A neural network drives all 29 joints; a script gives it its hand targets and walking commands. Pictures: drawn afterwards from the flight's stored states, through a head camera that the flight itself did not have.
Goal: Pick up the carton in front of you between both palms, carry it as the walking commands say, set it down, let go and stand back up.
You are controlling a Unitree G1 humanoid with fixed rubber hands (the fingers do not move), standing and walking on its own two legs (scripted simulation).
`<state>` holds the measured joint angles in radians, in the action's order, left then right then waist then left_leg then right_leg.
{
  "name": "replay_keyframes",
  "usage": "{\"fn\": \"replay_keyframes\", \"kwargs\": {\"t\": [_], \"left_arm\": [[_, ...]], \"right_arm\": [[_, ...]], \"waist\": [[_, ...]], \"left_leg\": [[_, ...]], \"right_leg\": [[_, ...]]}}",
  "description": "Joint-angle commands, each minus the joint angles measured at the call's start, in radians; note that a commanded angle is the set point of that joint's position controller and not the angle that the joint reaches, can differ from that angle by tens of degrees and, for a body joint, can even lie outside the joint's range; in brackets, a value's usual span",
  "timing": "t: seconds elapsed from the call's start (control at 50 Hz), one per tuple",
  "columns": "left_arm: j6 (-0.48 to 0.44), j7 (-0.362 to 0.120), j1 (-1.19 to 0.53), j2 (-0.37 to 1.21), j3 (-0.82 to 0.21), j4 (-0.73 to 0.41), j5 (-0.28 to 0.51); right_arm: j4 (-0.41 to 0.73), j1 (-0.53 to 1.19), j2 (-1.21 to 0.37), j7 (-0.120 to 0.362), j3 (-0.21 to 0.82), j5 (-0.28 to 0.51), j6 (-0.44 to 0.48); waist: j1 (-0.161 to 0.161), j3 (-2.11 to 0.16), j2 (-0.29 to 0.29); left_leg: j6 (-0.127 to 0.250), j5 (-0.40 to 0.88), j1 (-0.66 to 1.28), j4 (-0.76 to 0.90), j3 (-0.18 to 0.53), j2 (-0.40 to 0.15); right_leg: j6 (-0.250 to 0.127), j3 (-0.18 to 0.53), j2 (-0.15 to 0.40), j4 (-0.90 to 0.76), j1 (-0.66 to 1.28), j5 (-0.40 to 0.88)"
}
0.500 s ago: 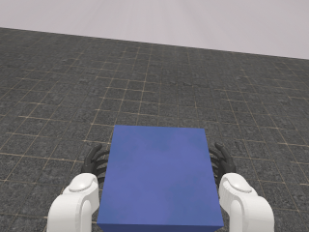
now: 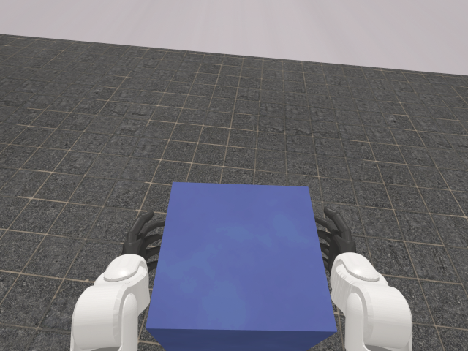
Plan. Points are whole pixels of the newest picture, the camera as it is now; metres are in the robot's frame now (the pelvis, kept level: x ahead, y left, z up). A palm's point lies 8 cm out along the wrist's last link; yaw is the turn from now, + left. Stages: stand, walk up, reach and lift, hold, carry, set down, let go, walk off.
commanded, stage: carry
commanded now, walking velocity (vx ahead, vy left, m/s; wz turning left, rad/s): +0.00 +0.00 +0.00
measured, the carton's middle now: (236, 277) +0.25 +0.00 +0.02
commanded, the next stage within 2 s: none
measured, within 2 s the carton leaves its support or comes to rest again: neither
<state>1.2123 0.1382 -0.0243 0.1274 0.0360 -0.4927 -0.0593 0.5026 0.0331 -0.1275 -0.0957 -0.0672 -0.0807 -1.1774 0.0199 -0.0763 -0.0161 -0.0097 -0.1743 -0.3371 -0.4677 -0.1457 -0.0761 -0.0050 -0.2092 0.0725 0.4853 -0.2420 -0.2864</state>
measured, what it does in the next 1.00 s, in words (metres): steps on the spot: left foot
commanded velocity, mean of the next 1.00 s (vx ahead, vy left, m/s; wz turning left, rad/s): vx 0.00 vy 0.00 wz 0.00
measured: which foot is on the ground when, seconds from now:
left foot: down 0.00-0.58, up 0.60-0.68, down 0.70-1.00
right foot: down 0.00-1.00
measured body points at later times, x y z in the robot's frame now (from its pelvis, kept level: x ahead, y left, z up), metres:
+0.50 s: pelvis +0.09 +0.01 +0.01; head +0.09 +0.01 +0.46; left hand +0.35 +0.15 +0.08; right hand +0.35 -0.15 +0.09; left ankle +0.03 +0.12 -0.73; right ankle -0.02 -0.10 -0.72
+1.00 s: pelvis +0.09 -0.01 -0.01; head +0.10 -0.02 +0.44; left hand +0.38 +0.12 +0.02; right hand +0.36 -0.19 +0.03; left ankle +0.12 +0.10 -0.74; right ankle -0.03 -0.10 -0.74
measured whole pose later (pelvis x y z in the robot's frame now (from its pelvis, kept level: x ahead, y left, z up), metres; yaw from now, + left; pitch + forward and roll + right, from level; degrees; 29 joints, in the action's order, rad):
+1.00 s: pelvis +0.09 -0.01 -0.01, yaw -3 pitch +3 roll +1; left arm 0.96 0.07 -0.08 0.13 0.06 -0.14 -0.15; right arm 0.14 0.10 -0.13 -0.03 -0.11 -0.16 -0.93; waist -0.01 -0.07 -0.02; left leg 0.01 -0.27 -0.36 -0.58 -0.19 -0.07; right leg 0.01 -0.15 0.07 0.53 -0.12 -0.46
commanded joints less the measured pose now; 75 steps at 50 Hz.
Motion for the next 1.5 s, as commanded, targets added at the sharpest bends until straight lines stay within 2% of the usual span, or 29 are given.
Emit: {"fn": "replay_keyframes", "kwargs": {"t": [0.0, 0.08, 0.12, 0.14, 0.22, 0.24, 0.3, 0.36, 0.4, 0.44, 0.48, 0.5, 0.54, 0.58, 0.64, 0.68, 0.7, 0.76, 0.8, 0.94, 0.96, 1.02, 1.1, 1.12, 1.18, 1.24, 1.3, 1.42, 1.48], "left_arm": [[-0.005, -0.186, -0.473, 0.825, -0.676, -0.144, 0.339], [0.005, -0.177, -0.472, 0.838, -0.681, -0.108, 0.323], [0.012, -0.175, -0.456, 0.847, -0.661, -0.033, 0.306], [0.007, -0.180, -0.471, 0.856, -0.654, -0.068, 0.314], [0.001, -0.177, -0.454, 0.869, -0.661, -0.058, 0.310], [0.001, -0.176, -0.477, 0.871, -0.654, -0.075, 0.323], [-0.008, -0.185, -0.450, 0.882, -0.657, -0.081, 0.312], [-0.014, -0.181, -0.442, 0.869, -0.646, -0.070, 0.302], [-0.023, -0.167, -0.470, 0.890, -0.699, -0.135, 0.330], [-0.026, -0.170, -0.501, 0.882, -0.705, -0.144, 0.338], [-0.029, -0.187, -0.463, 0.899, -0.711, -0.171, 0.348], [-0.026, -0.194, -0.477, 0.854, -0.708, -0.120, 0.350], [-0.028, -0.201, -0.406, 0.830, -0.695, -0.064, 0.315], [-0.026, -0.200, -0.382, 0.798, -0.648, -0.027, 0.285], [-0.061, -0.209, -0.449, 0.799, -0.625, -0.010, 0.258], [-0.094, -0.222, -0.475, 0.769, -0.611, 0.047, 0.237], [-0.107, -0.221, -0.482, 0.742, -0.591, 0.089, 0.207], [-0.169, -0.234, -0.511, 0.771, -0.592, 0.135, 0.207], [-0.219, -0.237, -0.514, 0.769, -0.590, 0.179, 0.191], [-0.342, -0.248, -0.521, 0.772, -0.548, 0.220, 0.160], [-0.357, -0.248, -0.471, 0.751, -0.534, 0.274, 0.129], [-0.405, -0.254, -0.505, 0.748, -0.492, 0.319, 0.101], [-0.482, -0.258, -0.597, 0.685, -0.378, 0.465, 0.022], [-0.511, -0.260, -0.582, 0.688, -0.346, 0.519, 0.014], [-0.578, -0.272, -0.665, 0.737, -0.361, 0.552, 0.020], [-0.587, -0.287, -0.727, 0.844, -0.430, 0.545, 0.065], [-0.570, -0.299, -0.667, 0.836, -0.392, 0.583, 0.037], [-0.511, -0.300, -0.652, 0.859, -0.417, 0.520, 0.050], [-0.520, -0.309, -0.707, 0.841, -0.422, 0.487, 0.068]], "right_arm": [[-0.014, 0.319, -0.830, 0.173, 0.648, 0.307, -0.042], [-0.015, 0.329, -0.807, 0.172, 0.625, 0.302, -0.049], [-0.016, 0.379, -0.812, 0.170, 0.639, 0.315, -0.050], [0.014, 0.411, -0.826, 0.174, 0.650, 0.329, -0.049], [0.027, 0.422, -0.832, 0.175, 0.667, 0.358, -0.048], [0.004, 0.391, -0.847, 0.174, 0.670, 0.342, -0.048], [0.049, 0.435, -0.860, 0.170, 0.688, 0.346, -0.043], [0.041, 0.417, -0.847, 0.172, 0.688, 0.352, -0.044], [0.051, 0.366, -0.848, 0.169, 0.674, 0.356, -0.028], [0.045, 0.355, -0.847, 0.163, 0.670, 0.333, -0.021], [0.109, 0.385, -0.854, 0.162, 0.678, 0.338, -0.018], [0.029, 0.350, -0.834, 0.160, 0.672, 0.325, -0.023], [0.046, 0.377, -0.809, 0.170, 0.688, 0.321, -0.022], [0.020, 0.382, -0.754, 0.177, 0.690, 0.290, -0.026], [-0.040, 0.417, -0.764, 0.195, 0.674, 0.293, 0.000], [-0.139, 0.381, -0.728, 0.204, 0.625, 0.246, 0.037], [-0.173, 0.402, -0.714, 0.207, 0.598, 0.236, 0.061], [-0.242, 0.397, -0.747, 0.216, 0.542, 0.179, 0.135], [-0.287, 0.400, -0.738, 0.220, 0.532, 0.163, 0.179], [-0.263, 0.499, -0.723, 0.224, 0.580, 0.170, 0.302], [-0.314, 0.462, -0.729, 0.229, 0.566, 0.160, 0.313], [-0.390, 0.473, -0.712, 0.236, 0.505, 0.120, 0.370], [-0.595, 0.509, -0.671, 0.249, 0.340, 0.025, 0.443], [-0.608, 0.544, -0.669, 0.251, 0.352, 0.018, 0.478], [-0.688, 0.574, -0.712, 0.258, 0.322, 0.010, 0.532], [-0.670, 0.620, -0.788, 0.270, 0.391, 0.048, 0.545], [-0.630, 0.637, -0.818, 0.282, 0.429, 0.046, 0.530], [-0.595, 0.625, -0.832, 0.284, 0.443, 0.072, 0.477], [-0.642, 0.578, -0.832, 0.289, 0.412, 0.046, 0.474]], "waist": [[-0.021, -0.337, 0.053], [-0.017, -0.319, 0.131], [-0.025, -0.287, 0.101], [-0.024, -0.289, 0.083], [-0.022, -0.334, 0.024], [-0.016, -0.310, -0.083], [-0.018, -0.304, -0.076], [-0.023, -0.279, 0.035], [-0.028, -0.309, 0.235], [-0.035, -0.298, 0.202], [-0.020, -0.286, 0.143], [-0.025, -0.289, 0.006], [0.007, -0.229, -0.251], [0.010, -0.171, -0.218], [-0.021, -0.223, -0.126], [-0.007, -0.275, 0.044], [-0.015, -0.270, 0.145], [-0.018, -0.252, 0.022], [-0.022, -0.219, 0.055], [-0.019, -0.330, -0.009], [-0.024, -0.343, -0.048], [-0.019, -0.299, -0.024], [-0.020, -0.219, 0.029], [-0.019, -0.216, -0.030], [-0.018, -0.253, 0.024], [-0.019, -0.224, 0.055], [-0.017, -0.273, -0.058], [-0.020, -0.203, 0.042], [-0.023, -0.227, -0.017]], "left_leg": [[0.012, 0.744, 0.261, -0.030, 0.081, -0.124], [0.015, 0.869, 0.302, -0.060, 0.070, -0.127], [0.033, 0.948, 0.327, -0.078, 0.071, -0.133], [0.025, 0.825, 0.307, -0.063, 0.075, -0.129], [-0.003, 0.598, 0.201, -0.105, 0.027, -0.074], [-0.011, 0.536, 0.162, -0.108, 0.018, -0.069], [-0.029, 0.421, 0.154, -0.072, -0.016, -0.038], [-0.017, 0.692, 0.285, -0.054, 0.003, -0.058], [0.037, 1.119, 0.511, -0.089, 0.060, -0.129], [0.071, 1.172, 0.532, -0.081, 0.074, -0.143], [0.045, 1.068, 0.468, -0.177, 0.007, -0.087], [0.021, 0.819, 0.277, -0.245, -0.025, -0.051], [-0.028, -0.213, -0.255, -0.237, -0.110, 0.076], [0.005, -0.286, -0.249, -0.091, -0.037, 0.069], [0.007, 0.254, 0.212, 0.086, -0.027, 0.026], [0.078, 0.768, 0.367, -0.040, 0.088, -0.121], [0.111, 0.867, 0.303, -0.036, 0.133, -0.172], [0.080, 0.500, 0.215, -0.070, 0.084, -0.109], [0.059, 0.408, 0.169, -0.078, 0.042, -0.084], [0.052, 0.522, 0.206, -0.152, 0.034, -0.085], [0.049, 0.484, 0.199, -0.133, 0.047, -0.092], [0.047, 0.490, 0.182, -0.129, 0.054, -0.095], [0.030, 0.401, 0.171, -0.087, 0.040, -0.090], [0.025, 0.386, 0.184, -0.113, 0.028, -0.101], [0.021, 0.283, 0.193, -0.094, 0.046, -0.096], [0.028, 0.276, 0.177, -0.100, 0.045, -0.095], [0.022, 0.278, 0.197, -0.098, 0.050, -0.100], [0.011, 0.138, 0.152, -0.051, 0.046, -0.089], [0.020, 0.233, 0.157, -0.066, 0.054, -0.095]], "right_leg": [[0.042, 0.059, 0.066, 0.051, 0.080, 0.476], [0.045, 0.072, 0.061, 0.039, 0.042, 0.432], [0.067, 0.021, 0.021, -0.031, 0.009, 0.304], [0.066, 0.044, 0.036, -0.033, 0.018, 0.285], [0.044, 0.070, 0.095, 0.019, 0.208, 0.721], [0.029, 0.057, 0.100, 0.019, 0.212, 0.846], [0.035, 0.044, 0.101, 0.035, 0.218, 0.915], [0.040, 0.043, 0.075, 0.106, 0.066, 0.689], [0.050, 0.009, 0.011, 0.094, -0.110, 0.228], [0.052, 0.014, -0.025, -0.032, -0.120, -0.013], [0.049, -0.016, -0.048, -0.206, 0.006, 0.322], [0.044, -0.008, -0.008, -0.164, 0.222, 0.684], [-0.057, 0.118, 0.165, 0.027, 0.610, 1.461], [-0.097, 0.132, 0.162, 0.033, 0.531, 1.355], [-0.015, 0.046, 0.106, 0.049, 0.181, 0.768], [0.025, 0.079, 0.058, 0.045, 0.020, 0.185], [0.029, 0.100, 0.032, 0.005, 0.064, 0.001], [0.024, 0.108, 0.065, -0.033, 0.120, 0.285], [0.029, 0.114, 0.101, -0.017, 0.118, 0.412], [0.007, 0.094, 0.096, 0.047, 0.181, 0.613], [0.007, 0.081, 0.098, 0.050, 0.190, 0.549], [0.002, 0.086, 0.094, 0.040, 0.161, 0.563], [-0.003, 0.092, 0.079, 0.004, 0.079, 0.318], [-0.002, 0.102, 0.075, -0.009, 0.076, 0.408], [-0.017, 0.133, 0.097, -0.020, 0.095, 0.372], [-0.022, 0.121, 0.100, -0.010, 0.062, 0.393], [-0.013, 0.128, 0.093, -0.016, 0.092, 0.399], [-0.029, 0.139, 0.095, -0.069, 0.019, 0.178], [-0.022, 0.129, 0.082, -0.034, 0.026, 0.254]]}}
